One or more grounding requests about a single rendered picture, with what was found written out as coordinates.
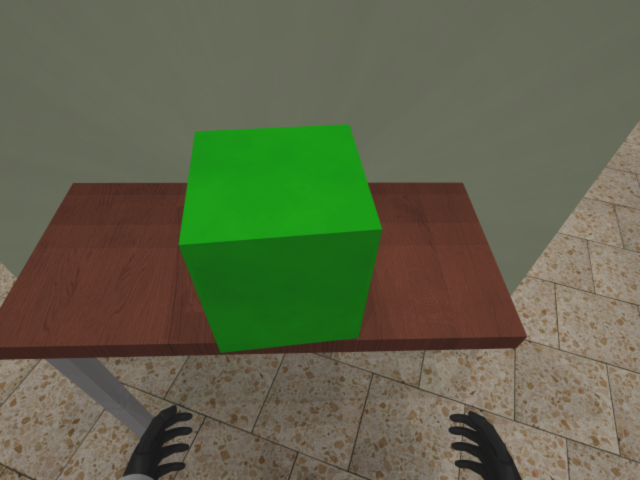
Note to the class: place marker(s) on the carton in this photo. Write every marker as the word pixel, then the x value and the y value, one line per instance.
pixel 279 234

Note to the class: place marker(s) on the left robot hand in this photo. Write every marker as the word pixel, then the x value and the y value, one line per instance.
pixel 149 451

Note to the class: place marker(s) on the right robot hand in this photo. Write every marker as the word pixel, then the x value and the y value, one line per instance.
pixel 496 462

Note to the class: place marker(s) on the table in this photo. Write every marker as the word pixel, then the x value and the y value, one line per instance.
pixel 108 279

